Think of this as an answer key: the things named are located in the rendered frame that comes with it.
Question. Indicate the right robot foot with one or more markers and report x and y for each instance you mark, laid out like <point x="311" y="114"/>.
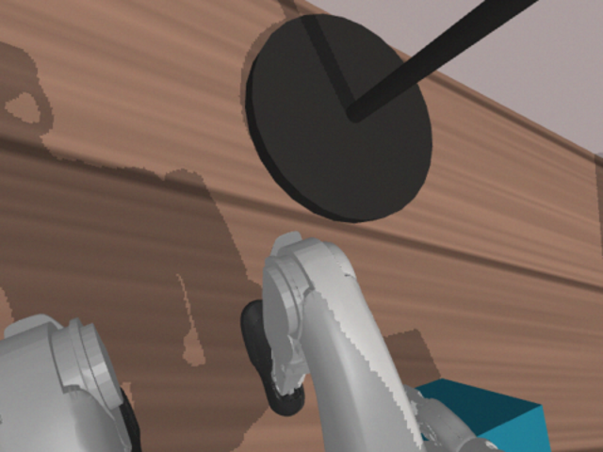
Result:
<point x="259" y="351"/>

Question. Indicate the coat stand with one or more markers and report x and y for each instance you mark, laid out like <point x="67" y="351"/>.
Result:
<point x="338" y="119"/>

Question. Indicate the left robot foot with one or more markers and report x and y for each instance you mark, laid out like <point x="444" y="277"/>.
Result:
<point x="131" y="423"/>

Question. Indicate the right robot hand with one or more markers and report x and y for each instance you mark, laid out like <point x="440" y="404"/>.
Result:
<point x="445" y="431"/>

